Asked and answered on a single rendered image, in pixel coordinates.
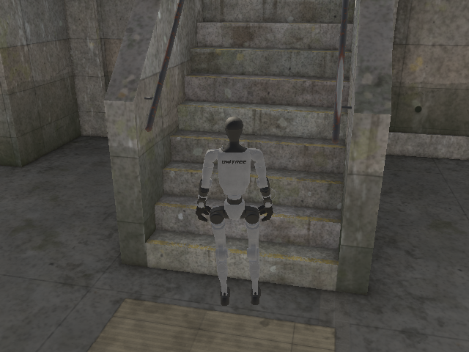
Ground stairs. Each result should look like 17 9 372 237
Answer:
146 0 355 291

